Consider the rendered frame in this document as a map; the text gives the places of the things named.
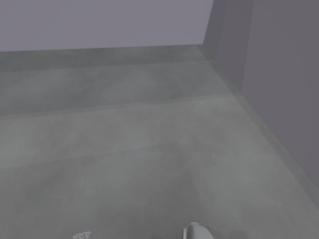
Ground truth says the right robot thigh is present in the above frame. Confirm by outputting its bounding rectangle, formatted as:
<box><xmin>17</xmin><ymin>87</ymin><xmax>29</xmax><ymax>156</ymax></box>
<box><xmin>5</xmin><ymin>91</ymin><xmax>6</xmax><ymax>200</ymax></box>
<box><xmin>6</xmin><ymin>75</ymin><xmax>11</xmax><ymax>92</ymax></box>
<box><xmin>181</xmin><ymin>224</ymin><xmax>214</xmax><ymax>239</ymax></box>

